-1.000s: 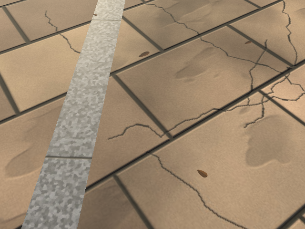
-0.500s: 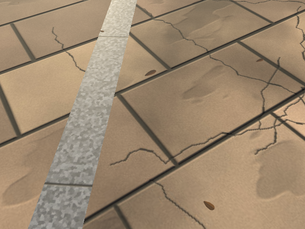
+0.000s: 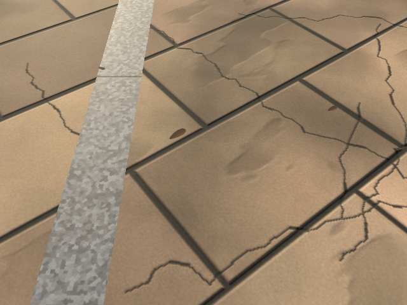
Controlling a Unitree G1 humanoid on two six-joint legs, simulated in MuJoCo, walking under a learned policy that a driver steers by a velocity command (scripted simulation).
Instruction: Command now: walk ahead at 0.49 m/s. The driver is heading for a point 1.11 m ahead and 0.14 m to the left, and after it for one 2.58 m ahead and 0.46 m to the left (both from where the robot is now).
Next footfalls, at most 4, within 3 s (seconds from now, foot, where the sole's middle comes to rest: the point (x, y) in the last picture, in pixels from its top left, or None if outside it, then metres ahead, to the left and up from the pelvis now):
0.32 right None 0.34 -0.17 -0.78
0.90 left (178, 278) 0.61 0.09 -0.78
1.42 right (195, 195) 0.96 0.03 -0.78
1.92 left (134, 159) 1.16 0.29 -0.78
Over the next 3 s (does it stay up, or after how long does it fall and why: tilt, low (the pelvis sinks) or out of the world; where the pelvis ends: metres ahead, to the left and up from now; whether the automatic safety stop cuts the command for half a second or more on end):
stays up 1.35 0.17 -0.01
